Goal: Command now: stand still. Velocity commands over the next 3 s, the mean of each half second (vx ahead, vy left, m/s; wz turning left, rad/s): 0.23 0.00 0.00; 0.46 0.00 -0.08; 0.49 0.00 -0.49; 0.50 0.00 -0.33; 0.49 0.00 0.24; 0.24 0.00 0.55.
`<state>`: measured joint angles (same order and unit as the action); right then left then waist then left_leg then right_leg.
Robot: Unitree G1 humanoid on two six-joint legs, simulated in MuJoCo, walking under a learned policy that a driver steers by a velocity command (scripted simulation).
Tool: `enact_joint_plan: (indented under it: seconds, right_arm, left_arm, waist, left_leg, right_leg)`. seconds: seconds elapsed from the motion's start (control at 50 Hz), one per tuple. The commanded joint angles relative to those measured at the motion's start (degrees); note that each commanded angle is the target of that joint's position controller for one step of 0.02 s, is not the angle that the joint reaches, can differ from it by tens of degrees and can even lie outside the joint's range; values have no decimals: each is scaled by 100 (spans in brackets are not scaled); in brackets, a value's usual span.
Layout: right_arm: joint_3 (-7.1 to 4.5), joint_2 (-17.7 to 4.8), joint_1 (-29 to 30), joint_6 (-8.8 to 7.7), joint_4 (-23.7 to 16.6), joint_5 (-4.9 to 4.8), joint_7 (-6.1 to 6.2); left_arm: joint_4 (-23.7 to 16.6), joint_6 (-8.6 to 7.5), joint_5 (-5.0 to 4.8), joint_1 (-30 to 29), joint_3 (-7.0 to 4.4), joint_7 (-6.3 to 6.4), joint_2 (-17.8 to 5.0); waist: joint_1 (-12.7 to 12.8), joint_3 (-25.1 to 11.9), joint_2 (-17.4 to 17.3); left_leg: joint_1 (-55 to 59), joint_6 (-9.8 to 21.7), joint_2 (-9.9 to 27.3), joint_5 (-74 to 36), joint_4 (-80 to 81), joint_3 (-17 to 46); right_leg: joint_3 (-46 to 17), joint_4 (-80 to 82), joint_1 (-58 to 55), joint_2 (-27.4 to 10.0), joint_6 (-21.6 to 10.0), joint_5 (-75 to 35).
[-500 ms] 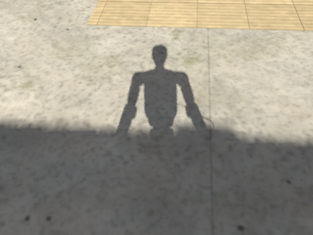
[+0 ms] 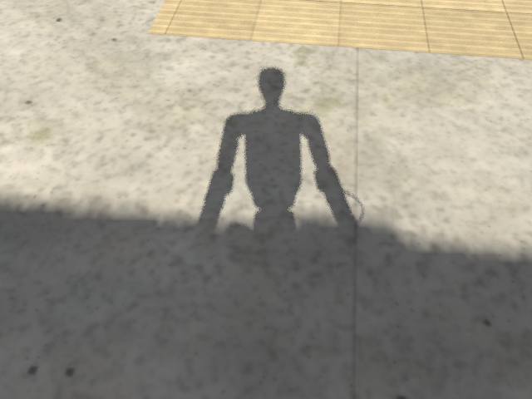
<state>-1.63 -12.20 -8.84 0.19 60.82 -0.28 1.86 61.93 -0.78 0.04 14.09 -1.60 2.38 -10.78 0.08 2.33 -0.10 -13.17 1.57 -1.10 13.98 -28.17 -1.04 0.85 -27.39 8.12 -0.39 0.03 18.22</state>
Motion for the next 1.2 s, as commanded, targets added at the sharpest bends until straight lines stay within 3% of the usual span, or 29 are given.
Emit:
enact_joint_plan:
  seconds: [0.02, 0.08, 0.12, 0.18, 0.24, 0.28, 0.3, 0.34, 0.38, 0.4, 0.42, 0.44, 0.46, 0.48, 0.54, 0.62, 0.72, 0.76, 0.8, 0.82, 0.84, 0.86, 0.88, 0.9, 0.92, 0.96, 1.02, 1.1, 1.2]
  right_arm:
    - [-110, -569, -125, -26, -98, 2, 23]
    - [-116, -548, -112, -24, -52, 4, 26]
    - [-138, -536, -261, -6, 63, -36, 31]
    - [-194, -648, -336, -116, 18, -107, 27]
    - [-294, -892, -985, -363, 140, -167, -50]
    - [-326, -995, -1109, -442, 114, -101, -73]
    - [-321, -1005, -920, -477, 12, -80, -79]
    - [-308, -985, -239, -479, -255, -192, -102]
    - [-262, -771, 286, -442, -481, -219, -119]
    - [-160, -387, 437, -502, -639, -180, -142]
    - [-163, -412, 493, -614, -783, -168, -135]
    - [-205, -586, 398, -672, -715, -195, -168]
    - [-196, -562, 195, -702, -626, -233, -225]
    - [-208, -553, 176, -720, -591, -210, -245]
    - [-227, -429, 401, -674, -643, -138, -319]
    - [-78, -123, 1476, -594, -1066, -108, -358]
    - [-70, -385, 2048, -587, -1424, -176, -446]
    - [-164, -613, 1805, -627, -1448, -160, -470]
    - [-382, -992, 498, -615, -1109, -173, -418]
    - [-504, -1231, -523, -583, -845, -158, -354]
    - [-630, -1746, -1466, -550, -697, 47, -291]
    - [-497, -1422, -1501, -532, -625, 48, -304]
    - [-392, -1091, -893, -567, -675, -31, -329]
    - [-312, -832, -343, -608, -777, -52, -332]
    - [-260, -649, 48, -683, -769, -5, -375]
    - [-209, -414, 304, -756, -675, 94, -411]
    - [-251, -582, 149, -792, -512, 94, -346]
    - [-286, -792, -196, -768, -423, 142, -174]
    - [-305, -1019, -735, -678, -400, 66, -61]
  left_arm:
    - [-55, -16, 3, 368, -95, 27, -535]
    - [-28, -13, 6, 386, -97, 37, -516]
    - [76, 6, -38, 564, -112, 50, -489]
    - [-106, -94, -108, 454, -134, 75, -530]
    - [-304, -363, -128, 215, -87, -21, -270]
    - [-428, -451, -154, 37, -105, -107, -283]
    - [-437, -477, -168, 90, -114, -138, -287]
    - [-297, -539, -198, 499, -123, -167, -262]
    - [143, -521, -124, 1499, -261, -136, -518]
    - [310, -512, -124, 2364, -408, -117, -1000]
    - [307, -555, -75, 2614, -451, -181, -1311]
    - [181, -612, -21, 2199, -314, -177, -862]
    - [57, -645, -27, 1902, -251, -198, -658]
    - [-44, -639, -46, 1634, -232, -236, -692]
    - [-129, -506, 2, 1549, -109, -241, -437]
    - [-256, -464, 41, 1561, -126, -120, -737]
    - [-142, -508, -85, 1793, -220, -107, -906]
    - [-174, -470, -71, 1657, -271, -106, -1016]
    - [-233, -366, -19, 1479, -302, -101, -1079]
    - [-343, -353, 9, 1341, -263, -126, -1020]
    - [-456, -416, 2, 1880, -84, -201, -338]
    - [-321, -567, -129, 1984, -6, -244, -122]
    - [-526, -651, -319, 1390, -184, -242, -669]
    - [-684, -668, -376, 905, -231, -193, -838]
    - [-741, -627, -314, 693, -268, -120, -779]
    - [-650, -407, -235, 1013, -328, -59, -515]
    - [-796, -214, -224, 842, -355, -31, -394]
    - [-1120, -262, -143, 62, -403, -116, -545]
    - [-1554, -325, -117, -1068, -262, -349, -378]
  waist:
    - [-10, -124, 55]
    - [-11, -90, 49]
    - [-12, -123, 40]
    - [-56, 582, -108]
    - [-265, 566, -673]
    - [-246, 444, -836]
    - [-127, 418, -798]
    - [276, 437, -755]
    - [704, 195, -178]
    - [919, -92, 1232]
    - [908, 41, 1851]
    - [612, 289, 944]
    - [424, 305, 655]
    - [300, 299, 443]
    - [213, 304, 499]
    - [370, 615, 470]
    - [323, 759, 610]
    - [54, 395, 704]
    - [-637, -525, 908]
    - [-1093, -1100, 852]
    - [-933, -2172, -421]
    - [-850, -2882, -1146]
    - [-772, -1817, -905]
    - [-563, -1040, -538]
    - [-314, -587, -149]
    - [87, -347, -413]
    - [202, 15, -458]
    - [81, 160, -234]
    - [-317, 346, -35]
  left_leg:
    - [451, 199, 298, -1476, 314, 304]
    - [431, 193, 296, -1355, 347, 308]
    - [355, 259, 128, 476, 315, 179]
    - [-352, 547, 379, 2869, 540, 663]
    - [255, 1117, 1322, 3209, 1214, 2191]
    - [184, 1511, 1928, 3196, 1761, 3251]
    - [9, 1515, 1980, 3047, 1817, 3270]
    - [-552, 1136, 1633, 2352, 1662, 2383]
    - [-1789, 542, 717, 1087, 433, 938]
    - [-2671, 132, 42, 604, -1572, -103]
    - [-3651, 86, -189, 1589, -2815, -36]
    - [-4062, 173, 199, 1448, -3640, 367]
    - [-4209, 269, 374, 940, -3897, 442]
    - [-4213, 301, 537, 522, -3834, 368]
    - [-3670, 181, 698, -199, -3210, 98]
    - [-2759, 1, 408, -1238, -1421, -282]
    - [-2266, 250, 288, -1561, -336, -243]
    - [-1764, 439, 113, -1312, -205, -301]
    - [-111, 686, -239, -1086, -269, -512]
    - [1621, 905, 187, -1128, -394, -24]
    - [3971, 1710, 1886, -11, -191, 2507]
    - [4097, 1977, 2587, 674, 980, 4517]
    - [3164, 1619, 2346, 889, 1227, 3768]
    - [2081, 1364, 2179, 562, 1370, 2753]
    - [1099, 1165, 1964, 111, 1602, 2087]
    - [87, 902, 1577, -223, 1923, 1114]
    - [-341, 965, 1513, -502, 2296, 469]
    - [164, 939, 1486, -1146, 2329, -91]
    - [888, 791, 1532, -1572, 2240, -710]
  right_leg:
    - [-154, 446, 383, -178, -89, -1314]
    - [-141, 473, 398, -169, -83, -1183]
    - [1, 402, 471, -15, -186, 343]
    - [-187, 172, 1247, -91, -479, 2123]
    - [76, -897, 1996, 14, -461, 1222]
    - [30, -1612, 1977, -8, -560, 887]
    - [-61, -1743, 1853, -72, -639, 1052]
    - [41, -527, 906, -129, -794, 770]
    - [-211, 351, -1129, -156, -749, -159]
    - [-2051, 1288, -1970, -1280, -1146, 529]
    - [-3704, 1720, -2215, -2187, -1705, 331]
    - [-3460, 1564, -2148, -2192, -1668, 39]
    - [-2866, 1520, -2143, -1961, -1464, -355]
    - [-2379, 1600, -2047, -1796, -1288, -753]
    - [-1247, 1768, -1503, -1359, -992, -2189]
    - [-550, 2150, -459, -977, -940, -2302]
    - [-396, 2198, -894, -1302, -909, -2631]
    - [-288, 1614, -1370, -1413, -786, -4246]
    - [-70, 45, -1395, -1271, -600, -6123]
    - [-99, -1296, -281, -1081, -440, -5503]
    - [29, -3723, 2017, -197, -103, -2574]
    - [-841, -5135, 2658, 357, -145, 1229]
    - [-1027, -5527, 3211, 10, -269, 1050]
    - [-780, -5368, 3227, -333, -352, 552]
    - [-681, -4979, 2947, -580, -374, 128]
    - [-734, -4497, 2214, -848, -442, -210]
    - [-735, -4122, 2460, -924, -408, -516]
    - [-832, -3050, 3288, -867, -265, -1732]
    - [-174, -1541, 3352, -734, -270, -2399]
